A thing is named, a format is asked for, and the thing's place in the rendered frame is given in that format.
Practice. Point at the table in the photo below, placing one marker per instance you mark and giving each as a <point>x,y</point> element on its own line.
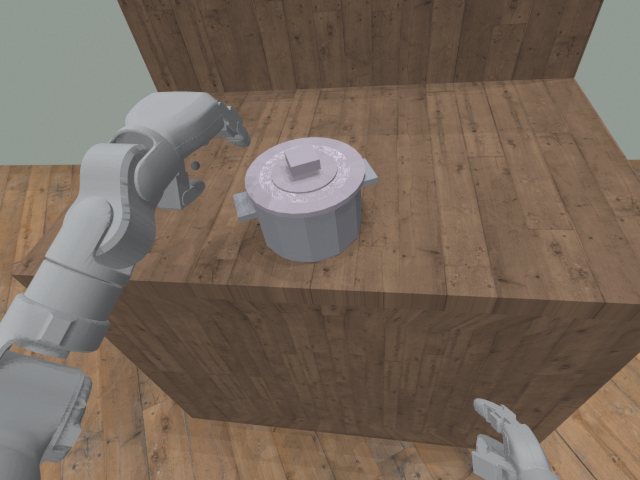
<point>498,256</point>

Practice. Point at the left robot upper arm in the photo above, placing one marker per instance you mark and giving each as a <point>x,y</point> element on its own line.
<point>42,404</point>

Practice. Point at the robot left hand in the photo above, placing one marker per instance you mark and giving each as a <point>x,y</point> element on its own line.
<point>188,121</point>

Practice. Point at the lid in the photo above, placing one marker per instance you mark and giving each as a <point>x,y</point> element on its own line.
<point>272,188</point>

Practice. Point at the knob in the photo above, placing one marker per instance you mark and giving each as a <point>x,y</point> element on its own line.
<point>302,160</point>

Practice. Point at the robot right hand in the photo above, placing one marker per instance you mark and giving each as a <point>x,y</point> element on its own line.
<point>519,452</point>

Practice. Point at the pot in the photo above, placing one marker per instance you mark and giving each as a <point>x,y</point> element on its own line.
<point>309,239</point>

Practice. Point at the left robot forearm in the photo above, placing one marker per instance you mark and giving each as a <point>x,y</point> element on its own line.
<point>108,229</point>

